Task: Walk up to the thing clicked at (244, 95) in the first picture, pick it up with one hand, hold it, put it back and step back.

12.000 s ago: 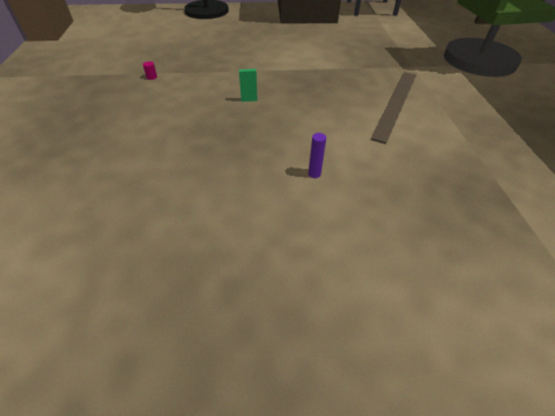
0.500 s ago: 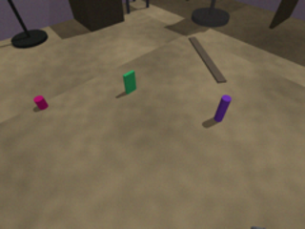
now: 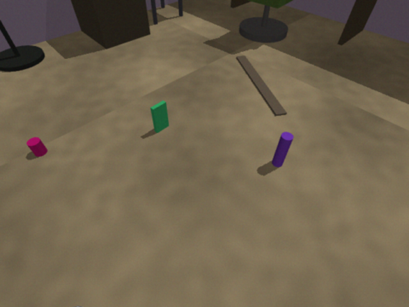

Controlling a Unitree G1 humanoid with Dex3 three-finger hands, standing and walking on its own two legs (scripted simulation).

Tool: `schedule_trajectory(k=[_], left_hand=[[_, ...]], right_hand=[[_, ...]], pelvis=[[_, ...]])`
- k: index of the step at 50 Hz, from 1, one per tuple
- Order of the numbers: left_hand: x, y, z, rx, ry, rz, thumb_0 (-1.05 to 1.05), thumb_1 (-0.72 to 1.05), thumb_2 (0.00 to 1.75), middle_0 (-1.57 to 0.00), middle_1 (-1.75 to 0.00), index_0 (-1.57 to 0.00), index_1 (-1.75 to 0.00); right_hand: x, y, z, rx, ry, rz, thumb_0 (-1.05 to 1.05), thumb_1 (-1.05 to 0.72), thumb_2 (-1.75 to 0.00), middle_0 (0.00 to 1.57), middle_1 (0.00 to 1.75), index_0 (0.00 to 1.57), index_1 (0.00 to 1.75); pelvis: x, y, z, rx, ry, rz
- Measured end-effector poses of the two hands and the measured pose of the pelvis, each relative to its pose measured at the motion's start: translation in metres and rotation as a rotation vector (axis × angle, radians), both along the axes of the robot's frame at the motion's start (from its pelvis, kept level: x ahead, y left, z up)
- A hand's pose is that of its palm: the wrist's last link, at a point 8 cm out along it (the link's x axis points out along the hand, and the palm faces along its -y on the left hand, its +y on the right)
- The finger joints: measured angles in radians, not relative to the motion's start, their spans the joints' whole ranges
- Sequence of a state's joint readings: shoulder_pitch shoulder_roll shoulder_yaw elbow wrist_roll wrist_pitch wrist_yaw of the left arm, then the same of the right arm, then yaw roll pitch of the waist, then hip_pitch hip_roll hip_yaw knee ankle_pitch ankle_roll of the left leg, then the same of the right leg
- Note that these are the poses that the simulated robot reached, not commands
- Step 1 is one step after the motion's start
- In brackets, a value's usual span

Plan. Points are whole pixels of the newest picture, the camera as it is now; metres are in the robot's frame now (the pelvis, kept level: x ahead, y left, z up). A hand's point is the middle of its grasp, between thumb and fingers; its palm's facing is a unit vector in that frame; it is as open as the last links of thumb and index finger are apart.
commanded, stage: stand
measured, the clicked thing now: (160, 117) +1.42 +0.27 -0.67
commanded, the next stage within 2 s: none
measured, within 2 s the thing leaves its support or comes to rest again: neither
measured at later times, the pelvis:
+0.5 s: pelvis -0.01 +0.00 +0.00, yaw +1 degrees
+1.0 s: pelvis -0.01 +0.00 +0.00, yaw +1 degrees
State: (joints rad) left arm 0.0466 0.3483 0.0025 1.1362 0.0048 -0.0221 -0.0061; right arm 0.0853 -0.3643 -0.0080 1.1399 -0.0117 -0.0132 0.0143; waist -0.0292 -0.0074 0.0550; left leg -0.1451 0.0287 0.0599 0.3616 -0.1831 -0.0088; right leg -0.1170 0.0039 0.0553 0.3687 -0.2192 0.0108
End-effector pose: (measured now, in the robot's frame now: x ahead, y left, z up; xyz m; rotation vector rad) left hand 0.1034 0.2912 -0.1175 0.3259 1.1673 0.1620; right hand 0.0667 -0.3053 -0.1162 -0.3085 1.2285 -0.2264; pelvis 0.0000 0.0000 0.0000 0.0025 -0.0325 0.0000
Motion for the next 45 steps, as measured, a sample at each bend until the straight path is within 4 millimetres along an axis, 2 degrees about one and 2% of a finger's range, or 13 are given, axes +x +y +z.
schedule_trajectory(k=[8, 17, 32, 38, 45], left_hand=[[-0.002, -0.004, 0.001, -0.011, -0.005, 0.000, 0.00, 0.91, 0.90, -0.20, -0.30, -0.21, -0.30], [-0.023, 0.001, 0.003, 0.000, 0.013, 0.023, 0.00, 0.91, 0.90, -0.20, -0.30, -0.21, -0.30], [-0.060, 0.007, -0.001, 0.006, 0.077, 0.053, 0.00, 0.91, 0.90, -0.20, -0.30, -0.21, -0.30], [-0.063, 0.005, -0.003, 0.001, 0.088, 0.051, 0.00, 0.91, 0.90, -0.20, -0.30, -0.21, -0.30], [-0.057, 0.005, -0.003, 0.000, 0.078, 0.041, 0.00, 0.91, 0.90, -0.20, -0.30, -0.21, -0.30]], right_hand=[[0.006, 0.005, 0.002, 0.007, -0.022, 0.005, 0.00, -0.90, -0.89, 0.21, 0.30, 0.20, 0.30], [0.010, 0.012, 0.001, 0.028, -0.045, 0.025, 0.00, -0.90, -0.89, 0.21, 0.30, 0.20, 0.30], [-0.008, 0.011, -0.002, 0.028, 0.000, 0.029, 0.00, -0.90, -0.89, 0.21, 0.30, 0.20, 0.30], [-0.014, 0.010, -0.003, 0.025, 0.020, 0.024, 0.00, -0.90, -0.89, 0.21, 0.30, 0.20, 0.30], [-0.013, 0.011, -0.003, 0.025, 0.026, 0.022, 0.00, -0.90, -0.89, 0.21, 0.30, 0.20, 0.30]], pelvis=[[-0.003, 0.000, 0.002, -0.002, -0.006, 0.003], [-0.009, 0.000, 0.003, -0.003, -0.013, 0.007], [-0.017, 0.001, 0.002, -0.003, -0.010, 0.013], [-0.016, 0.001, 0.002, -0.002, -0.008, 0.015], [-0.014, 0.001, 0.002, -0.002, -0.006, 0.016]])
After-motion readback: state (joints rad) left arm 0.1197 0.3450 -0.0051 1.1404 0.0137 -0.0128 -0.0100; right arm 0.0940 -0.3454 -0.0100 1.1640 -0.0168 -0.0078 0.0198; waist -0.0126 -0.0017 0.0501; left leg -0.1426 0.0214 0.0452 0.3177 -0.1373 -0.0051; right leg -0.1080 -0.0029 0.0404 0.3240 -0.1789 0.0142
